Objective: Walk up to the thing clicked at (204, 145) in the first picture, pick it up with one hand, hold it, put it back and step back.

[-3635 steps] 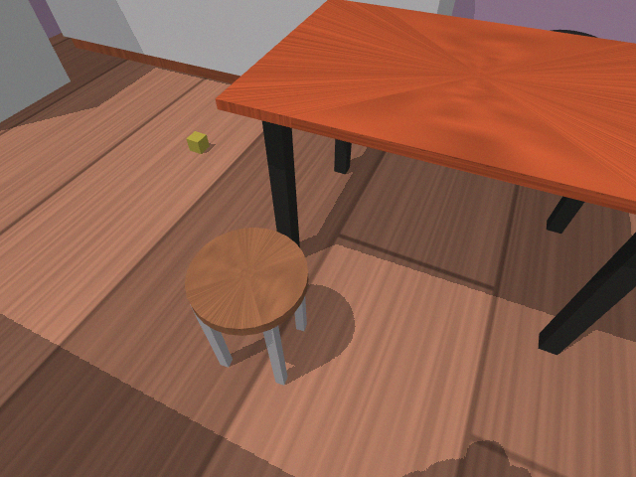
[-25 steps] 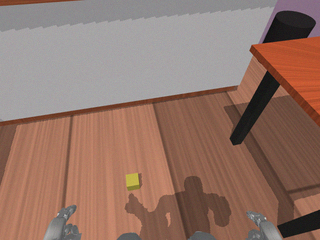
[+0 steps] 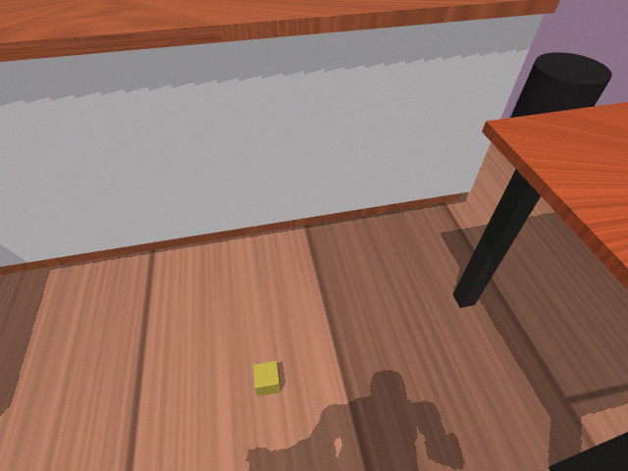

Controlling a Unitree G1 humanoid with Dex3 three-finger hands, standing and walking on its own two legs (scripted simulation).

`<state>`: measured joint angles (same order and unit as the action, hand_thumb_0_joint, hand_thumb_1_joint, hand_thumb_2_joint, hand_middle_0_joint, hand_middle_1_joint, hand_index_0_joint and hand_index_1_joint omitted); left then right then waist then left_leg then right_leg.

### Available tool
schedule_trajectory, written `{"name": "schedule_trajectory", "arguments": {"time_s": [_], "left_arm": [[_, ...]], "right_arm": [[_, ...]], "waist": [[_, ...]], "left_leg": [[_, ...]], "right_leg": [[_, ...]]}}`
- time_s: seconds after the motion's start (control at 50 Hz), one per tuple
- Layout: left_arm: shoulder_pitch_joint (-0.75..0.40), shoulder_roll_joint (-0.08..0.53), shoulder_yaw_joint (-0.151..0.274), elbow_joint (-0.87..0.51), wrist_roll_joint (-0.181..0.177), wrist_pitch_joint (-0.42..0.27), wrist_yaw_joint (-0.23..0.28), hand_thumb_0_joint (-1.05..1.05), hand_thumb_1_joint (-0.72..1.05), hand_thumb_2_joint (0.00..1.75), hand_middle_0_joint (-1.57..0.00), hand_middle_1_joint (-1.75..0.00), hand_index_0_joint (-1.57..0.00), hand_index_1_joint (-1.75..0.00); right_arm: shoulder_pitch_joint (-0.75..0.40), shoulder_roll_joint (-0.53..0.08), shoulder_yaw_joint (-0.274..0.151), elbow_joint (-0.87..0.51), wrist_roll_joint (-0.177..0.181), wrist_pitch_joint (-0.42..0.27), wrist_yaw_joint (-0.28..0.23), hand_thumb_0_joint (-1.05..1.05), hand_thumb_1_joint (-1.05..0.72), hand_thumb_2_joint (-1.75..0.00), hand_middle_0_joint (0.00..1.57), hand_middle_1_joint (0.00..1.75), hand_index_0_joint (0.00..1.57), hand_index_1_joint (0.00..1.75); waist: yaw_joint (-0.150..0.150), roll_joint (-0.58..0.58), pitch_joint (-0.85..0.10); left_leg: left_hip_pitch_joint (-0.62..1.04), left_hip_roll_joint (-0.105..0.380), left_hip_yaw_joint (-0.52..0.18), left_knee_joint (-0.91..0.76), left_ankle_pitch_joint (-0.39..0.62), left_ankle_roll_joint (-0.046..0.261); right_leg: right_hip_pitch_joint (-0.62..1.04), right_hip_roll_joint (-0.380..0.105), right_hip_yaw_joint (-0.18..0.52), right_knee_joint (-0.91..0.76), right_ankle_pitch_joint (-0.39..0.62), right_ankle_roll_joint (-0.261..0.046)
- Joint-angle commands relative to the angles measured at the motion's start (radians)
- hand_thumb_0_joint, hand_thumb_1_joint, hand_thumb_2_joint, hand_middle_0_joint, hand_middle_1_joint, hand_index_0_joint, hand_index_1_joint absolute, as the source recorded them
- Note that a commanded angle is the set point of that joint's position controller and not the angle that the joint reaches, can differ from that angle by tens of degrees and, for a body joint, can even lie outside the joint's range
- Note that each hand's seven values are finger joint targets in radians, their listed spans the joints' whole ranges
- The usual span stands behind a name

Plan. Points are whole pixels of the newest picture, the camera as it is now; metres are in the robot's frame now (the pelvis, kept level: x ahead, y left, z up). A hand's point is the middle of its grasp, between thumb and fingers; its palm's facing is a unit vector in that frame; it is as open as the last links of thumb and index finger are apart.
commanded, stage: stand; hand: left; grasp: from above
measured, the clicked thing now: (267, 378) +0.50 +0.17 -0.74
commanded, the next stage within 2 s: step back in 1.82 s
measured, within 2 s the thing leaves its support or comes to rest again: neither
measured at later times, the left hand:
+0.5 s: hand out of the picture +0.04 +0.23 -0.15, palm faces +0.03 -0.94 -0.34, open 7.4 cm
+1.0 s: hand out of the picture +0.07 +0.22 -0.15, palm faces +0.01 -0.94 -0.34, open 7.4 cm
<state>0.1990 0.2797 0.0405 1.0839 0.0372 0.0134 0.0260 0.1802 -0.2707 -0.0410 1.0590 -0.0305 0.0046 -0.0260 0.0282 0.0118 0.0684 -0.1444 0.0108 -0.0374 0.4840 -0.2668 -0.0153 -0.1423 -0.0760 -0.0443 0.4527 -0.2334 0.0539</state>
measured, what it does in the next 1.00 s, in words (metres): stands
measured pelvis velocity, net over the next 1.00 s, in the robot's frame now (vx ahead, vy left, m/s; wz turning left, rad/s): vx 0.00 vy -0.03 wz -0.01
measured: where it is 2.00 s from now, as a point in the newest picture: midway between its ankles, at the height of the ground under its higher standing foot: outside the picture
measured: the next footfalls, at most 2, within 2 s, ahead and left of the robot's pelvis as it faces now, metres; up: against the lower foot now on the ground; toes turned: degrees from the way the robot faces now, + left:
none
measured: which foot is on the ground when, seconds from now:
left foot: down 0.00-1.00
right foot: down 0.00-1.00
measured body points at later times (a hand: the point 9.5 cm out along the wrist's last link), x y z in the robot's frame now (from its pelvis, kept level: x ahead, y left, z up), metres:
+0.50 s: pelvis -0.01 -0.02 +0.01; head -0.01 -0.02 +0.46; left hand +0.04 +0.28 -0.13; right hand +0.05 -0.31 -0.14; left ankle +0.00 +0.13 -0.74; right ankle +0.01 -0.15 -0.74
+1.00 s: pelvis +0.00 -0.03 +0.01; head +0.01 -0.03 +0.46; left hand +0.07 +0.27 -0.13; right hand +0.07 -0.32 -0.14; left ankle +0.00 +0.13 -0.74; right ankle +0.01 -0.15 -0.74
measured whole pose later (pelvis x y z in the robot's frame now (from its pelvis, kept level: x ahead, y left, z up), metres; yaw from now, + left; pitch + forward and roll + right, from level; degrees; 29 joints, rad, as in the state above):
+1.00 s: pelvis +0.00 -0.03 +0.01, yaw -1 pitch -3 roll +0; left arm 0.11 0.31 0.03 1.15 0.02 -0.01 0.00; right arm 0.13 -0.33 -0.02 1.13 -0.02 0.00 -0.01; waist 0.01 0.02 0.07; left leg -0.09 0.05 -0.04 0.35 -0.20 -0.05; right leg -0.11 -0.04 -0.05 0.36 -0.19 0.02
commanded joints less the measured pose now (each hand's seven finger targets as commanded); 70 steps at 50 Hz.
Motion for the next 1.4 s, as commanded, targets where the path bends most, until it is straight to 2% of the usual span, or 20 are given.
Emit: {"name": "schedule_trajectory", "arguments": {"time_s": [0.0, 0.06, 0.12, 0.14, 0.26, 0.32, 0.34, 0.42, 0.48, 0.58, 0.66, 0.82, 0.88, 0.9, 0.96, 1.02, 1.1, 1.22, 1.28, 1.38], "left_arm": [[-0.031, 0.184, 0.034, -0.037, -0.003, -0.021, 0.015, 0.0, 0.9, 0.9, -0.2, -0.3, -0.2, -0.3], [-0.042, 0.194, 0.034, -0.028, -0.002, -0.027, 0.014, 0.0, 0.9, 0.9, -0.2, -0.3, -0.2, -0.3], [-0.058, 0.205, 0.035, -0.024, -0.003, -0.026, 0.011, 0.0, 0.9, 0.9, -0.2, -0.3, -0.2, -0.3], [-0.06, 0.207, 0.035, -0.021, -0.006, -0.024, 0.009, 0.0, 0.9, 0.9, -0.2, -0.3, -0.2, -0.3], [-0.068, 0.22, 0.035, -0.01, -0.007, -0.029, 0.006, 0.0, 0.9, 0.9, -0.2, -0.3, -0.2, -0.3], [-0.075, 0.226, 0.036, -0.009, -0.011, -0.029, 0.004, 0.0, 0.9, 0.9, -0.2, -0.3, -0.2, -0.3], [-0.073, 0.218, 0.032, -0.005, -0.009, -0.029, 0.002, 0.0, 0.9, 0.9, -0.2, -0.3, -0.2, -0.3], [-0.085, 0.224, 0.033, -0.006, -0.013, -0.031, 0.002, 0.0, 0.9, 0.9, -0.2, -0.3, -0.2, -0.3], [-0.088, 0.231, 0.034, 0.004, -0.016, -0.029, -0.001, 0.0, 0.9, 0.9, -0.2, -0.3, -0.2, -0.3], [-0.096, 0.236, 0.032, 0.006, -0.014, -0.03, -0.003, 0.0, 0.9, 0.9, -0.2, -0.3, -0.2, -0.3], [-0.108, 0.236, 0.032, 0.001, -0.02, -0.035, -0.003, 0.0, 0.9, 0.9, -0.2, -0.3, -0.2, -0.3], [-0.114, 0.238, 0.029, 0.006, -0.018, -0.031, -0.007, 0.0, 0.9, 0.9, -0.2, -0.3, -0.2, -0.3], [-0.121, 0.245, 0.033, 0.002, -0.021, -0.035, -0.006, 0.0, 0.9, 0.9, -0.2, -0.3, -0.2, -0.3], [-0.12, 0.241, 0.03, 0.005, -0.021, -0.035, -0.006, 0.0, 0.9, 0.9, -0.2, -0.3, -0.2, -0.3], [-0.125, 0.246, 0.031, 0.003, -0.022, -0.035, -0.008, 0.0, 0.9, 0.9, -0.2, -0.3, -0.2, -0.3], [-0.13, 0.244, 0.03, 0.004, -0.023, -0.035, -0.01, 0.0, 0.9, 0.9, -0.2, -0.3, -0.2, -0.3], [-0.133, 0.245, 0.029, 0.002, -0.022, -0.038, -0.008, 0.0, 0.9, 0.9, -0.2, -0.3, -0.2, -0.3], [-0.138, 0.255, 0.03, 0.002, -0.022, -0.038, -0.01, 0.0, 0.9, 0.9, -0.2, -0.3, -0.2, -0.3], [-0.145, 0.257, 0.03, -0.002, -0.024, -0.039, -0.01, 0.0, 0.9, 0.9, -0.2, -0.3, -0.2, -0.3], [-0.139, 0.255, 0.026, -0.001, -0.026, -0.037, -0.011, 0.0, 0.9, 0.9, -0.2, -0.3, -0.2, -0.3]], "right_arm": [[-0.037, -0.203, -0.041, -0.047, 0.004, -0.026, -0.01, 0.0, -0.9, -0.9, 0.2, 0.3, 0.2, 0.3], [-0.033, -0.196, -0.039, -0.033, 0.004, -0.022, -0.005, 0.0, -0.9, -0.9, 0.2, 0.3, 0.2, 0.3], [-0.036, -0.201, -0.04, -0.026, 0.003, -0.019, -0.002, 0.0, -0.9, -0.9, 0.2, 0.3, 0.2, 0.3], [-0.039, -0.213, -0.042, -0.022, 0.004, -0.018, -0.003, 0.0, -0.9, -0.9, 0.2, 0.3, 0.2, 0.3], [-0.044, -0.212, -0.036, -0.016, 0.005, -0.021, 0.002, 0.0, -0.9, -0.9, 0.2, 0.3, 0.2, 0.3], [-0.047, -0.22, -0.032, -0.011, 0.007, -0.024, 0.002, 0.0, -0.9, -0.9, 0.2, 0.3, 0.2, 0.3], [-0.056, -0.219, -0.029, -0.012, 0.007, -0.022, 0.004, 0.0, -0.9, -0.9, 0.2, 0.3, 0.2, 0.3], [-0.055, -0.23, -0.027, -0.006, 0.007, -0.026, 0.003, 0.0, -0.9, -0.9, 0.2, 0.3, 0.2, 0.3], [-0.049, -0.229, -0.021, 0.003, 0.007, -0.023, 0.002, 0.0, -0.9, -0.9, 0.2, 0.3, 0.2, 0.3], [-0.049, -0.231, -0.018, 0.006, 0.009, -0.023, 0.005, 0.0, -0.9, -0.9, 0.2, 0.3, 0.2, 0.3], [-0.049, -0.241, -0.015, 0.007, 0.008, -0.027, 0.002, 0.0, -0.9, -0.9, 0.2, 0.3, 0.2, 0.3], [-0.073, -0.242, -0.012, 0.014, 0.011, -0.024, 0.004, 0.0, -0.9, -0.9, 0.2, 0.3, 0.2, 0.3], [-0.074, -0.244, -0.01, 0.013, 0.008, -0.026, 0.004, 0.0, -0.9, -0.9, 0.2, 0.3, 0.2, 0.3], [-0.076, -0.239, -0.007, 0.013, 0.011, -0.025, 0.006, 0.0, -0.9, -0.9, 0.2, 0.3, 0.2, 0.3], [-0.075, -0.251, -0.009, 0.015, 0.01, -0.028, 0.005, 0.0, -0.9, -0.9, 0.2, 0.3, 0.2, 0.3], [-0.085, -0.252, -0.007, 0.015, 0.01, -0.029, 0.006, 0.0, -0.9, -0.9, 0.2, 0.3, 0.2, 0.3], [-0.083, -0.251, -0.007, 0.015, 0.012, -0.027, 0.006, 0.0, -0.9, -0.9, 0.2, 0.3, 0.2, 0.3], [-0.089, -0.254, -0.006, 0.015, 0.013, -0.025, 0.008, 0.0, -0.9, -0.9, 0.2, 0.3, 0.2, 0.3], [-0.088, -0.255, -0.007, 0.016, 0.012, -0.027, 0.007, 0.0, -0.9, -0.9, 0.2, 0.3, 0.2, 0.3], [-0.094, -0.259, -0.006, 0.018, 0.014, -0.028, 0.008, 0.0, -0.9, -0.9, 0.2, 0.3, 0.2, 0.3]], "waist": [[-0.009, 0.006, -0.012], [-0.012, -0.019, 0.008], [-0.017, -0.011, 0.004], [-0.016, 0.016, 0.017], [-0.015, -0.009, -0.008], [-0.013, 0.008, -0.021], [-0.01, -0.003, 0.0], [-0.011, -0.005, -0.03], [-0.014, -0.003, -0.015], [-0.017, -0.03, -0.01], [-0.021, -0.002, -0.061], [-0.018, -0.013, -0.035], [-0.019, -0.004, -0.072], [-0.018, -0.011, -0.044], [-0.021, -0.004, -0.065], [-0.019, 0.002, -0.057], [-0.023, -0.018, -0.083], [-0.024, -0.024, -0.067], [-0.025, -0.011, -0.086], [-0.022, -0.005, -0.085]], "left_leg": [[-0.042, 0.077, -0.074, -0.154, 0.122, 0.035], [-0.038, 0.075, -0.066, -0.148, 0.131, 0.033], [-0.044, 0.075, -0.064, -0.17, 0.078, 0.03], [-0.054, 0.075, -0.067, -0.182, 0.024, 0.03], [-0.03, 0.081, -0.063, -0.176, 0.082, 0.031], [-0.034, 0.086, -0.066, -0.187, 0.078, 0.03], [-0.05, 0.083, -0.068, -0.188, 0.061, 0.029], [-0.014, 0.091, -0.061, -0.179, 0.141, 0.029], [-0.034, 0.088, -0.056, -0.191, 0.09, 0.027], [-0.017, 0.092, -0.055, -0.185, 0.103, 0.027], [0.008, 0.099, -0.047, -0.177, 0.205, 0.025], [-0.001, 0.101, -0.042, -0.189, 0.146, 0.02], [0.015, 0.107, -0.038, -0.185, 0.195, 0.024], [-0.006, 0.103, -0.041, -0.192, 0.188, 0.021], [0.019, 0.109, -0.036, -0.19, 0.215, 0.021], [0.009, 0.108, -0.038, -0.194, 0.187, 0.021], [0.028, 0.112, -0.035, -0.183, 0.249, 0.019], [0.028, 0.111, -0.037, -0.193, 0.197, 0.018], [0.038, 0.116, -0.031, -0.19, 0.255, 0.016], [0.032, 0.117, -0.032, -0.197, 0.27, 0.013]], "right_leg": [[0.023, -0.039, 0.043, -0.107, 0.058, -0.054], [0.019, -0.044, 0.05, -0.135, 0.033, -0.051], [0.019, -0.045, 0.055, -0.151, -0.013, -0.053], [0.012, -0.04, 0.058, -0.154, -0.024, -0.053], [0.026, -0.052, 0.07, -0.164, -0.006, -0.059], [0.043, -0.052, 0.068, -0.154, 0.028, -0.058], [0.03, -0.044, 0.059, -0.16, -0.004, -0.055], [0.045, -0.055, 0.071, -0.157, 0.056, -0.061], [0.043, -0.047, 0.066, -0.158, 0.034, -0.058], [0.024, -0.051, 0.076, -0.171, 0.008, -0.062], [0.066, -0.057, 0.077, -0.15, 0.152, -0.063], [0.035, -0.048, 0.075, -0.172, 0.058, -0.064], [0.063, -0.056, 0.078, -0.153, 0.146, -0.067], [0.054, -0.049, 0.07, -0.16, 0.131, -0.063], [0.058, -0.054, 0.075, -0.152, 0.157, -0.066], [0.056, -0.05, 0.073, -0.156, 0.13, -0.063], [0.068, -0.054, 0.068, -0.148, 0.205, -0.065], [0.045, -0.051, 0.072, -0.162, 0.143, -0.063], [0.065, -0.056, 0.071, -0.144, 0.209, -0.069], [0.074, -0.053, 0.067, -0.139, 0.222, -0.068]]}}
